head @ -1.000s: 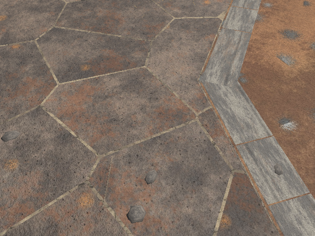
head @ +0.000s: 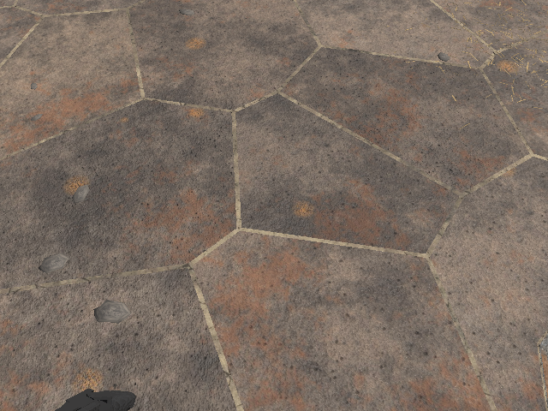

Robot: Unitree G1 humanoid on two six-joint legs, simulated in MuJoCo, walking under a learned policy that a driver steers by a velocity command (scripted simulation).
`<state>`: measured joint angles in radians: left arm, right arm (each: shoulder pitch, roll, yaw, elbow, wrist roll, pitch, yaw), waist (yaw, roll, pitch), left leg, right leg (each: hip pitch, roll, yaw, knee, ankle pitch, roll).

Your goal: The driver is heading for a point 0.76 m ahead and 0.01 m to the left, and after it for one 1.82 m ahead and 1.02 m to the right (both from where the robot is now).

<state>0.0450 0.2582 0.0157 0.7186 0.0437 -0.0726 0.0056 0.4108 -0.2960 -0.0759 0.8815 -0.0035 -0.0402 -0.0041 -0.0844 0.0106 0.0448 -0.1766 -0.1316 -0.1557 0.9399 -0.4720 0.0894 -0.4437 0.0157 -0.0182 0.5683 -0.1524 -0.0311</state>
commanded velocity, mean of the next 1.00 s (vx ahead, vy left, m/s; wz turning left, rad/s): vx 0.22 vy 0.00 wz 0.26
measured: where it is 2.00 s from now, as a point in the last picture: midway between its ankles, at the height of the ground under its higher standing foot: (204, 335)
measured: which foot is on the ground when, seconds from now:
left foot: up 0.00-0.40, down 0.42-1.00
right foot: down 0.00-0.42, up 0.44-0.78, down 0.80-1.00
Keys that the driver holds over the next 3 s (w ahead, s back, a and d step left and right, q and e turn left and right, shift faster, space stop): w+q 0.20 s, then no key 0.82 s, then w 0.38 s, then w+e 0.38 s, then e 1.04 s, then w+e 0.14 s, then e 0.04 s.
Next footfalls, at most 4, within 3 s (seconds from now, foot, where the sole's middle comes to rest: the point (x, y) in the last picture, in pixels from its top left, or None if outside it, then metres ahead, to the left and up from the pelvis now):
0.42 left None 0.33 0.14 -0.76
0.80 right None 0.31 -0.06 -0.76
1.78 right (241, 318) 0.69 0.07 -0.76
2.38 left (188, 267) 0.86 0.20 -0.76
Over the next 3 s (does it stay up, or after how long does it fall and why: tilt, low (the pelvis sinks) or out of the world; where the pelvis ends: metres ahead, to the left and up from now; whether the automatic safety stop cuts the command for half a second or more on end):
stays up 0.74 0.10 0.02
